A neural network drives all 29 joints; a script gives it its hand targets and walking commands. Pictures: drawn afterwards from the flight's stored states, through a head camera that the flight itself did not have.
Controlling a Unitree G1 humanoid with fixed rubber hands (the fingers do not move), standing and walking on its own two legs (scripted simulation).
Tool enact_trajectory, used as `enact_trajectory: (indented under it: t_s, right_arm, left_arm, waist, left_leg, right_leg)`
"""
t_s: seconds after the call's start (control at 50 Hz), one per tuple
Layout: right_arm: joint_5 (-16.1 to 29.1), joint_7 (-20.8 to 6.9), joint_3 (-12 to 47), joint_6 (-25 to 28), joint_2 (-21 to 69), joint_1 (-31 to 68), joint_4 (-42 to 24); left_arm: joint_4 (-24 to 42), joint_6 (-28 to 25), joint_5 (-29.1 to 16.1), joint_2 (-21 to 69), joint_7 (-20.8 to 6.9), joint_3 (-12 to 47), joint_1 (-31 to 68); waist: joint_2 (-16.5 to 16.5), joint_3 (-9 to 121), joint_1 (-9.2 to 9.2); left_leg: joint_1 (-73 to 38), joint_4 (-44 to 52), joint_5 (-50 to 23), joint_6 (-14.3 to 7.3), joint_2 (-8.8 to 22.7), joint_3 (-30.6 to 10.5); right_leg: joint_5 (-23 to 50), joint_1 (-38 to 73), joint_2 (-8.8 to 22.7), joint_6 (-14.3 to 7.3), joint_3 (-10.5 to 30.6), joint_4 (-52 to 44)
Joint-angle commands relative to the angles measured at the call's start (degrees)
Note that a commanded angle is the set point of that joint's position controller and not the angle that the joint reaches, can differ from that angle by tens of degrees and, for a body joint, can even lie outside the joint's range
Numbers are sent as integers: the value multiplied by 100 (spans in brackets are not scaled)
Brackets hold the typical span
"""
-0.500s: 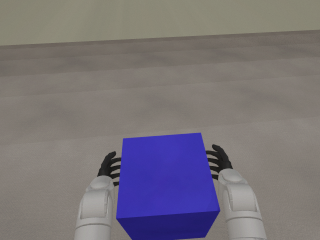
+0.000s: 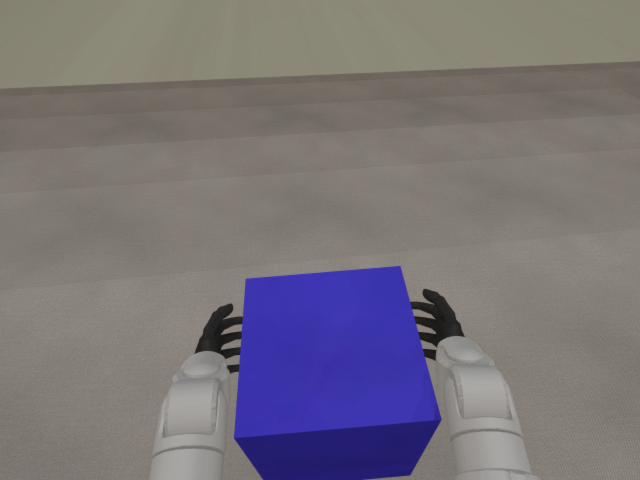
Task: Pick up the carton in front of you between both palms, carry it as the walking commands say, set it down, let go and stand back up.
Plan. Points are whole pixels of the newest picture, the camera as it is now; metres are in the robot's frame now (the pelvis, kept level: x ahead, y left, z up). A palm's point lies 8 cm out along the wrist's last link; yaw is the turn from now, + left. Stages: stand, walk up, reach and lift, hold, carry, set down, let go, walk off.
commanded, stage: hold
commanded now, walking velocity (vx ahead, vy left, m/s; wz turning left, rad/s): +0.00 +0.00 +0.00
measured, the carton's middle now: (332, 381) +0.29 +0.00 -0.05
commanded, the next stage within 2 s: set down in 0.44 s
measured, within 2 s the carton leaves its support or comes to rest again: neither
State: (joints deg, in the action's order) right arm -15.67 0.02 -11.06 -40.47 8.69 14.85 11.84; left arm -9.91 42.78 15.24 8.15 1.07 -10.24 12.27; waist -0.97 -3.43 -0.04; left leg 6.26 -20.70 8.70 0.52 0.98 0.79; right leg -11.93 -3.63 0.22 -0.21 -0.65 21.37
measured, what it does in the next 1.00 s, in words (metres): stands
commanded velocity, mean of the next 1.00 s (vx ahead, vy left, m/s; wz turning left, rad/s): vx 0.00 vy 0.00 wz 0.00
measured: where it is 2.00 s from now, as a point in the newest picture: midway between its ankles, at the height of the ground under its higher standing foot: outside the picture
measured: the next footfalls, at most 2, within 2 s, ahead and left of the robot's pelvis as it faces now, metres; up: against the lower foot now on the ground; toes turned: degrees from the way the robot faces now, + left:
none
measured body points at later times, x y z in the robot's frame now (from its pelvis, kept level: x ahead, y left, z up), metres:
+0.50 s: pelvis -0.02 +0.01 +0.00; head -0.07 +0.02 +0.44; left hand +0.28 +0.16 +0.03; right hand +0.28 -0.15 +0.05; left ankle +0.04 +0.12 -0.75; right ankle +0.00 -0.12 -0.75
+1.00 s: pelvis -0.03 +0.01 -0.04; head +0.11 +0.01 +0.39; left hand +0.35 +0.15 -0.10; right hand +0.34 -0.15 -0.08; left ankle +0.04 +0.12 -0.75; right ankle +0.00 -0.12 -0.75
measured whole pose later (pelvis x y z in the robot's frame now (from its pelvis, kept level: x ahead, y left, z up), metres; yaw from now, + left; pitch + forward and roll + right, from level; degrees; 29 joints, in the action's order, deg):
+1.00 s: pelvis -0.03 +0.01 -0.04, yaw -2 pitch +12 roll -1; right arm -23.4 0.4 -29.2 -16.5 14.0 31.8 29.0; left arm -34.3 17.2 23.7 7.9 -2.7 -27.3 32.0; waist -0.6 -5.6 1.1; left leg 38.7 -41.5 14.4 0.4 -2.2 -4.7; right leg -16.9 -36.4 -2.9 0.4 3.8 41.7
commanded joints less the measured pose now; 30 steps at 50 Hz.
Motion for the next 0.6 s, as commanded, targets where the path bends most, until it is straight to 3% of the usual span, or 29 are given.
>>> enact_trajectory:
  t_s: [0.0,0.02,0.04,0.06,0.08,0.1,0.12,0.14,0.16,0.18,0.2,0.24,0.26,0.28,0.3,0.32,0.34,0.36,0.38,0.4,0.42,0.44,0.46,0.48,0.5,0.52,0.54,0.56,0.58]
  right_arm:
    - [1390,-1315,2846,164,5250,2415,-7]
    - [1452,-1344,2901,216,5341,2354,-6]
    - [1419,-1363,2965,207,5375,2397,-29]
    - [1332,-1370,2653,147,5185,2261,60]
    - [1256,-1301,2740,88,5212,2463,198]
    - [1237,-1345,2756,143,5326,2486,147]
    - [1187,-1418,2587,104,5277,2493,359]
    - [1221,-1422,2528,126,5301,2502,500]
    - [1294,-1452,2469,187,5450,2476,727]
    - [1350,-1451,2638,234,5479,2840,292]
    - [1378,-1433,2788,219,5523,2863,280]
    - [1243,-1451,2507,200,5472,2906,568]
    - [1171,-1427,2405,147,5452,2854,700]
    - [1192,-1463,2435,190,5645,2847,585]
    - [1271,-1509,2652,197,5653,2975,555]
    - [1279,-1512,2671,222,5566,2916,357]
    - [1424,-1518,2853,166,5595,3179,286]
    - [1387,-1518,2751,213,5724,3118,494]
    - [1259,-1518,2437,160,5741,2844,744]
    - [1250,-1570,2445,162,5674,3110,756]
    - [1303,-1591,2508,158,5670,3202,842]
    - [1161,-1560,2438,157,5607,2805,821]
    - [1229,-1604,2433,137,5684,2993,821]
    - [1270,-1625,2590,182,5681,2951,731]
    - [1184,-1638,2344,152,5576,3476,955]
    - [1265,-1686,2263,242,5841,3278,1248]
    - [957,-1684,1811,306,5481,3389,1479]
    - [785,-1689,1771,328,5400,3713,1596]
    - [955,-1636,1778,465,5610,3809,1651]
  left_arm:
    - [353,-331,-1250,4966,-1333,2673,2828]
    - [104,-323,-1382,5363,-1339,2864,2805]
    - [409,-309,-1432,5352,-1336,3100,2728]
    - [-45,-259,-1279,5109,-1355,2669,2586]
    - [-92,-272,-1290,5137,-1406,2629,2727]
    - [-55,-245,-1335,5205,-1429,2745,2869]
    - [-67,-240,-1255,5011,-1443,2676,2721]
    - [47,-290,-1275,5187,-1457,2714,3135]
    - [-40,-318,-1403,5225,-1459,2816,3213]
    - [-236,-358,-1497,5322,-1477,2743,3228]
    - [17,-374,-1376,5437,-1509,2764,3245]
    - [-376,-365,-1425,5331,-1561,2656,3562]
    - [-319,-371,-1366,5357,-1582,2524,3462]
    - [-370,-346,-1383,5498,-1630,2596,3598]
    - [-250,-323,-1473,5508,-1609,2871,3547]
    - [1,-318,-1651,5615,-1606,3039,3740]
    - [-393,-310,-1495,5693,-1603,2789,3477]
    - [-291,-323,-1464,5477,-1595,2693,3482]
    - [-400,-292,-1387,5462,-1616,2712,3529]
    - [-533,-328,-1338,5349,-1627,2360,3499]
    - [-767,-332,-1377,5514,-1618,2507,3395]
    - [-721,-310,-1318,5474,-1677,2528,3633]
    - [-503,-294,-1253,5529,-1674,2554,3568]
    - [-358,-339,-1505,5654,-1690,2776,3765]
    - [-747,-306,-1380,5602,-1682,2411,3795]
    - [-648,-400,-1382,5568,-1715,2470,3994]
    - [-1269,-425,-1196,5683,-1735,2067,3963]
    - [-1343,-534,-1130,5556,-1755,1794,4277]
    - [-1504,-605,-1239,5565,-1778,2080,4716]
  waist:
    - [-3,1533,-116]
    - [318,1751,102]
    - [122,1813,-44]
    - [202,1580,140]
    - [-92,1092,-80]
    - [301,1476,-7]
    - [75,951,-136]
    - [239,1188,40]
    - [179,1303,18]
    - [123,1282,-79]
    - [255,1372,-164]
    - [-74,1173,94]
    - [-121,1149,-100]
    - [139,1186,230]
    - [226,1261,11]
    - [105,1654,166]
    - [128,1782,-77]
    - [92,1680,-163]
    - [68,1265,135]
    - [124,1234,-149]
    - [120,1337,-250]
    - [169,1156,167]
    - [231,1190,109]
    - [103,1345,249]
    - [162,1061,-231]
    - [231,1296,-103]
    - [338,991,118]
    - [163,663,-41]
    - [436,805,179]
  left_leg:
    - [-841,82,-676,-134,-555,-542]
    - [-949,20,-744,-71,-632,-502]
    - [-1220,-23,-1308,-90,-573,-612]
    - [-1309,141,-708,-110,-520,-536]
    - [-721,170,-513,-116,-463,-608]
    - [-967,243,-327,-92,-566,-480]
    - [-644,258,-225,-142,-506,-520]
    - [-762,215,-4,-103,-589,-436]
    - [-1085,210,-150,-95,-604,-442]
    - [-768,216,60,-185,-527,-504]
    - [-446,211,59,-129,-609,-475]
    - [-633,112,354,-93,-546,-431]
    - [-459,146,750,-112,-405,-590]
    - [-724,151,814,-60,-525,-470]
    - [-923,285,440,-61,-430,-492]
    - [-919,145,-7,7,-455,-514]
    - [-1016,202,47,-39,-461,-553]
    - [-1059,149,125,-56,-540,-520]
    - [-744,180,436,-32,-561,-462]
    - [-838,169,671,-108,-370,-666]
    - [-456,204,889,-97,-384,-571]
    - [-467,216,814,-70,-448,-497]
    - [-877,158,786,-62,-443,-568]
    - [-905,144,726,4,-438,-497]
    - [-627,186,1015,-80,-448,-515]
    - [-604,83,999,-78,-466,-507]
    - [-460,103,1156,10,-413,-549]
    - [-72,150,1699,-53,-343,-644]
    - [-457,36,1527,-36,-462,-479]
  right_leg:
    - [955,-155,-454,-40,597,-239]
    - [1083,-8,-403,-98,740,-285]
    - [1282,-225,-419,-54,684,-299]
    - [772,-503,-458,-111,666,-357]
    - [507,-398,-493,-145,617,-369]
    - [613,-259,-469,-82,616,-367]
    - [220,-460,-465,-88,531,-406]
    - [145,-554,-467,-125,603,-441]
    - [220,-610,-487,-95,612,-416]
    - [203,-360,-460,-47,667,-305]
    - [242,-149,-460,-76,625,-357]
    - [-273,-502,-443,-101,610,-421]
    - [-672,-435,-438,-166,576,-327]
    - [-646,-782,-394,-174,620,-423]
    - [-396,-873,-510,-144,544,-359]
    - [-6,-587,-442,-160,508,-347]
    - [121,-416,-472,-109,531,-272]
    - [-73,-552,-402,-137,596,-374]
    - [-281,-598,-459,-168,561,-486]
    - [-701,-969,-436,-144,473,-330]
    - [-725,-491,-413,-140,486,-288]
    - [-491,-590,-432,-188,518,-361]
    - [-650,-952,-448,-185,570,-358]
    - [-576,-814,-433,-221,557,-395]
    - [-957,-840,-440,-162,422,-306]
    - [-836,-768,-353,-198,528,-336]
    - [-858,-861,-359,-261,545,-265]
    - [-1121,-992,-501,-206,361,-25]
    - [-916,-1153,-481,-188,428,-51]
